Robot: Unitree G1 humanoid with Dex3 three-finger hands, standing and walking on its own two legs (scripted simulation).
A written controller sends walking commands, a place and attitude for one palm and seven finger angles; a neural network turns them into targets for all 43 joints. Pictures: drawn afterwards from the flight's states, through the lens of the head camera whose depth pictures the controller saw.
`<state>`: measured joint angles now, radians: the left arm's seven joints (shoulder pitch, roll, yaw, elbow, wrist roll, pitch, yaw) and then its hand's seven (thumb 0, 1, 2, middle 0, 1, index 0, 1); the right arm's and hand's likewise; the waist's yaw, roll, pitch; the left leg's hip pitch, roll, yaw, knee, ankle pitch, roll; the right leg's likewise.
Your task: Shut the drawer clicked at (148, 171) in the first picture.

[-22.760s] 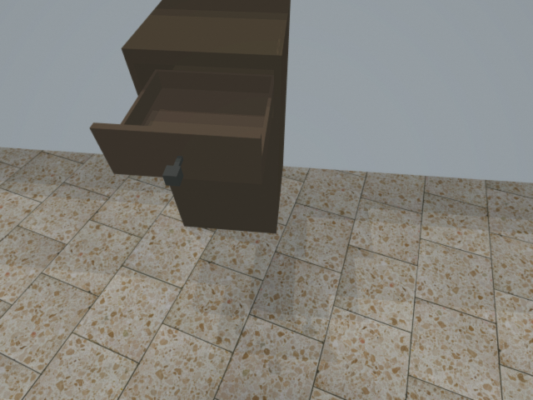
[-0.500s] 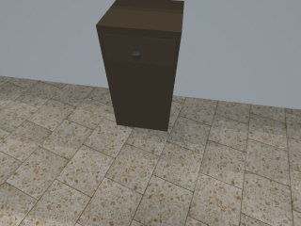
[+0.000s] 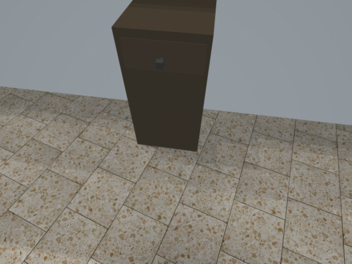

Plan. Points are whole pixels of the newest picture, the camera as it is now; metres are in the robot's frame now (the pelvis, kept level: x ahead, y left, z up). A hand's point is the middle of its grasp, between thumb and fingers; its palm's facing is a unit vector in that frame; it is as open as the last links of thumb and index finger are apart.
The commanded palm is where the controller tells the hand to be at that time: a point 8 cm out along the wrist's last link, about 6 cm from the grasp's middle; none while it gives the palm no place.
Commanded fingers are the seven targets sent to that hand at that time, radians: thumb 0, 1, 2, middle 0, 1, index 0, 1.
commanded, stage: look to check the result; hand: left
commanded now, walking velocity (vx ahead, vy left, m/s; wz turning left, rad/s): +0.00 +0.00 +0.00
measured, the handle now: (160, 61) +0.92 +0.11 -0.06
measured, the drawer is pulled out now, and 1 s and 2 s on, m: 0.00 0.00 0.00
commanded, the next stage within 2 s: stand and wait in 0.16 s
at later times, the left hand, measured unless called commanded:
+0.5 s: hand out of the picture +0.07 +0.22 -0.16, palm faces -0.01 -0.96 -0.29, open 7.4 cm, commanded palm none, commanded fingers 0.00 0.90 0.90 -0.20 -0.30 -0.20 -0.30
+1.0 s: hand out of the picture +0.08 +0.22 -0.16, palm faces -0.02 -0.95 -0.31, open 7.4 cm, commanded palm none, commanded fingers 0.00 0.90 0.90 -0.20 -0.30 -0.20 -0.30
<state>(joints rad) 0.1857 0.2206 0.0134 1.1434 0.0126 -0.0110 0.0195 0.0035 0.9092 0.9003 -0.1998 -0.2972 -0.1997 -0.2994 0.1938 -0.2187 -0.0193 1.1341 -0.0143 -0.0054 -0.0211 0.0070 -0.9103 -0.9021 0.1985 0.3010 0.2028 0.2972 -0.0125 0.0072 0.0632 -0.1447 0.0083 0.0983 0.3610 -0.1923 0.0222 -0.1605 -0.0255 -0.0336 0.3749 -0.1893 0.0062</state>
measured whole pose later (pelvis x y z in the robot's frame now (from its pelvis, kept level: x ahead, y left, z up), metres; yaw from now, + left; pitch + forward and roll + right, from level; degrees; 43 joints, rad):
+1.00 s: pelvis +0.01 -0.01 +0.00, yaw +0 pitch -1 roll +0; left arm 0.12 0.30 0.01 1.14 0.01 -0.02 0.01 0.00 0.91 0.90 -0.20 -0.30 -0.20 -0.30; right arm 0.13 -0.30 -0.01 1.14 -0.01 -0.01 -0.01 0.01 -0.91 -0.90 0.20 0.30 0.20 0.30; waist -0.02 0.01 0.05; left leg -0.10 0.02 0.09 0.30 -0.17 0.01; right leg -0.11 -0.01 -0.05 0.31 -0.17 -0.01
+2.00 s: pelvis +0.01 -0.01 +0.00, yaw +1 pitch -2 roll +0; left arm 0.12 0.31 0.01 1.14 0.01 -0.02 0.01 0.00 0.91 0.90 -0.20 -0.30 -0.20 -0.30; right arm 0.12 -0.32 -0.01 1.14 -0.01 -0.01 -0.01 0.01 -0.91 -0.90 0.20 0.30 0.21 0.30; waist -0.02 0.00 0.05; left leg -0.09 0.01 0.08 0.28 -0.17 0.01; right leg -0.10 -0.01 -0.05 0.29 -0.17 0.00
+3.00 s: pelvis +0.02 -0.01 +0.00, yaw +1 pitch -1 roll +0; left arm 0.11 0.32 0.01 1.14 0.01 -0.02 0.01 0.00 0.91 0.90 -0.20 -0.30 -0.20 -0.30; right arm 0.12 -0.32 -0.01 1.14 -0.01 -0.01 -0.01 0.01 -0.91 -0.90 0.20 0.30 0.21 0.30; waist -0.02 0.00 0.05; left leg -0.08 0.01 0.08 0.27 -0.17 0.00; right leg -0.09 -0.01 -0.05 0.28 -0.17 0.00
